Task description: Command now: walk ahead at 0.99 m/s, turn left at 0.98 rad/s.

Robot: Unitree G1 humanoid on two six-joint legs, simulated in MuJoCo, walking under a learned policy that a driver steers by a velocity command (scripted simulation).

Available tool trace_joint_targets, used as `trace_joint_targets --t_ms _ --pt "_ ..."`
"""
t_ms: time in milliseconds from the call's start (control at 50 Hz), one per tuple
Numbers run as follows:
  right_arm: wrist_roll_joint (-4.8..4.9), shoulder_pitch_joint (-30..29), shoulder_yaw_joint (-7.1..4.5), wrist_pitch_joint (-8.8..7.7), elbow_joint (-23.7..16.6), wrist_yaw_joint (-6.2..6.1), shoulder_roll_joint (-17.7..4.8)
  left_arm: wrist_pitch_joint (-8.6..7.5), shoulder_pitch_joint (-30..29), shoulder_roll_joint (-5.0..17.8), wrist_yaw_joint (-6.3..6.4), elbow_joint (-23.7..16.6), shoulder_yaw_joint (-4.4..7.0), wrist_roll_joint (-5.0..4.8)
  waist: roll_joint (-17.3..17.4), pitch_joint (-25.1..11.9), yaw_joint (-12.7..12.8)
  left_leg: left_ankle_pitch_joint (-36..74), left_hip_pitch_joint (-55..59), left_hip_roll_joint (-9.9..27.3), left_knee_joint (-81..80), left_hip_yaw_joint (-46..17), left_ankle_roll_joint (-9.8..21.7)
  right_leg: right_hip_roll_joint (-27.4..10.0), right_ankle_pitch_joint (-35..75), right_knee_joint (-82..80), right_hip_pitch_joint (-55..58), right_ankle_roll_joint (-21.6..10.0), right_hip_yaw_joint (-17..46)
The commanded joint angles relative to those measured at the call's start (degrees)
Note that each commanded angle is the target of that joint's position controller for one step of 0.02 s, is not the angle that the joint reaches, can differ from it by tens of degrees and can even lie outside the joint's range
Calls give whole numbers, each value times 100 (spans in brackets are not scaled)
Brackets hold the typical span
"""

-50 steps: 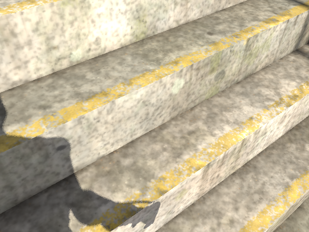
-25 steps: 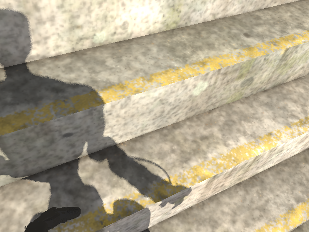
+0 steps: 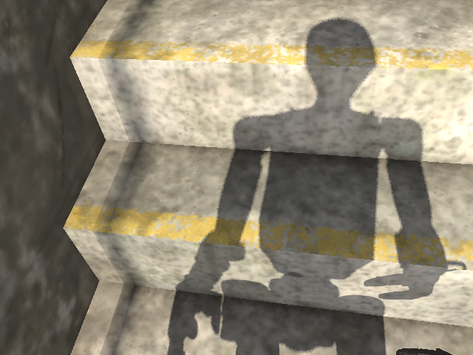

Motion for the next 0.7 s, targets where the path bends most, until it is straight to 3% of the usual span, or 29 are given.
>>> trace_joint_targets --t_ms 20,40,60,80,100,120,140,200,240,280,320,340,360,380,400,420,440,460,480,500,520,540,560,580,600,620,640,660,700 --pt "59 -496 -484 -344 -501 -96 -792 -95 -2390 -366 -127 -2113 -185 533 -403 -331 -433 -826 1372 1332 -5207 -5590 1050 1162 -201 5922 -3259 95 1462" --pt "-21 112 -486 -511 -148 -166 -700 -81 -2206 -521 69 -2219 -290 601 -820 61 -230 -198 1273 1274 -5327 -5343 801 1018 -87 5977 -3670 136 1396" --pt "-287 553 -421 -591 184 -260 -536 -43 -2295 -641 144 -2482 -435 727 -1091 212 -94 566 1409 1045 -5380 -5135 768 1073 -20 6173 -3945 136 1401" --pt "-350 609 -401 -637 155 -264 -524 69 -1961 -806 284 -2389 -535 675 -1488 580 76 1851 1528 864 -5109 -4399 517 1042 -196 6038 -4187 291 1460" --pt "-417 701 -436 -674 92 -303 -664 127 -1661 -429 331 -2306 -466 605 -1618 761 -20 3834 1877 1003 -5080 -4212 325 1091 -592 5736 -4434 514 1421" --pt "-316 1164 -451 -810 262 -241 -666 282 -1447 -251 337 -2212 -422 537 -1533 601 -86 5087 2333 1110 -4846 -3842 15 949 -1031 5521 -4578 609 1367" --pt "-233 1507 -442 -880 379 -217 -692 392 -1403 -218 396 -2155 -410 455 -957 285 -241 5431 2889 1450 -5058 -4001 108 907 -1550 6086 -4842 553 1235" --pt "-174 2851 -434 -880 819 -264 -764 525 -2544 -414 407 -2531 -471 517 -247 -30 -791 6274 4388 1579 -4771 -3282 -17 824 -2538 7890 -6335 248 1105" --pt "-247 2763 -364 -795 851 -230 -517 585 -3322 -822 345 -2918 -675 405 32 -2 -706 5547 4125 1339 -4963 -2743 -314 697 -2782 7687 -6292 117 1036" --pt "-289 2651 -248 -703 761 -249 -237 729 -4020 -757 277 -3183 -752 306 -135 306 -827 4835 3151 1313 -6065 -2609 -273 602 -2260 5857 -5444 314 432" --pt "-153 1978 -373 -706 511 -402 -661 810 -4081 -927 216 -3308 -862 44 38 55 -659 5805 2776 1999 -7594 -2425 -49 428 -2349 3707 -3423 11 169" --pt "-149 2433 -500 -621 741 -582 -1052 1098 -3923 -740 111 -3228 -721 -85 45 -186 -517 8419 3100 2358 -7619 -2128 -400 754 -3039 3391 -2650 -165 -307" --pt "98 1811 -461 -632 545 -663 -999 1164 -2791 -625 68 -2571 -617 -147 -207 -920 -42 11380 3106 2119 -6853 -1040 -933 1119 -3639 2274 -931 -264 -591" --pt "70 1715 -638 -719 280 -712 -1488 1108 -1876 -322 68 -2459 -470 -201 674 -1445 36 13400 3202 2608 -6302 -1303 -676 1317 -3917 2077 57 -214 -698" --pt "48 1766 -585 -887 304 -459 -1487 916 -1389 161 170 -2232 -296 -195 854 -1842 130 13184 3740 2716 -5111 -1376 -148 1467 -4587 1277 216 -329 -341" --pt "82 1623 -599 -973 351 -199 -1473 750 -954 415 146 -1998 -168 -59 921 -2248 386 12594 4142 2514 -3767 -1227 1 1656 -4520 -308 724 -409 30" --pt "37 1445 -523 -1065 165 13 -1199 623 -503 792 130 -1544 34 47 128 -2305 520 9842 2890 1965 -2052 -1148 -107 1265 -5224 -1292 1543 -641 1738" --pt "-200 977 -478 -1017 -167 304 -630 553 -173 1193 173 -1274 184 49 -2155 -1857 593 4173 790 666 -92 -1134 -479 160 -6083 -3261 1984 -1304 4833" --pt "-561 753 -349 -1077 -332 344 -174 486 -392 797 189 -1284 222 -9 -1202 -1245 569 3504 -579 570 2589 -1752 -646 -38 -5455 -4295 1719 -1299 6248" --pt "-609 185 -190 -1082 -740 303 155 442 -1100 710 200 -1304 209 -18 -264 -408 186 3570 -1663 842 3845 -1670 -653 -36 -4964 -3896 1393 -1227 5518" --pt "-596 146 -12 -915 -933 310 451 444 -1761 673 301 -1162 203 183 -65 -321 -382 3101 -2051 886 4855 -1714 -738 -80 -3973 -3180 930 -1109 4020" --pt "-541 230 82 -790 -992 287 540 341 -1894 204 345 -967 66 161 -42 217 -725 2498 -2261 1012 5344 -1752 -825 172 -2492 -2903 301 -773 2926" --pt "-445 560 117 -661 -973 248 495 295 -1611 -58 332 -745 -14 255 -101 248 -995 2372 -2075 1022 5374 -1738 -906 195 -2219 -3105 -92 -605 2464" --pt "-350 674 134 -549 -966 144 467 192 -1537 -7 332 -692 -51 199 27 469 -1190 2479 -1790 1131 4976 -1546 -1038 296 -1975 -3373 -647 -454 2060" --pt "-282 731 140 -503 -1042 51 227 96 -1950 335 278 -882 8 165 276 492 -1480 2531 -1033 1205 3786 -1434 -1078 511 -1887 -3775 -1334 -282 1430" --pt "-234 638 66 -367 -1148 -16 -94 -27 -2342 779 289 -1073 86 183 299 464 -1616 3193 -232 1220 3343 -1047 -1184 447 -1856 -4109 -2152 -399 1648" --pt "-108 623 33 -267 -1093 -78 -205 -144 -2453 922 327 -1024 103 134 -64 278 -1603 3354 166 1186 3856 -518 -1250 220 -1343 -4307 -2431 -885 2010" --pt "-128 282 13 -238 -1052 -138 -251 -208 -1896 937 330 -801 106 -15 -37 291 -1150 3189 -468 1223 4097 -481 -1289 234 -1485 -4351 -1729 -1066 2114" --pt "-288 -801 128 -336 -1376 -216 284 -347 72 1197 341 -227 263 83 -503 308 45 1654 -2877 1118 5838 -547 -1186 -168 -436 -4532 979 -1381 2711"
